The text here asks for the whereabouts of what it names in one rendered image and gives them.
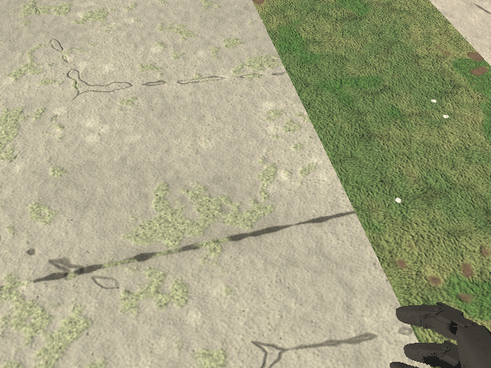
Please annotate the robot right hand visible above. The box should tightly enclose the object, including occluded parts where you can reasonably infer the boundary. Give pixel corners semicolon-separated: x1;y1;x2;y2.
390;302;491;368

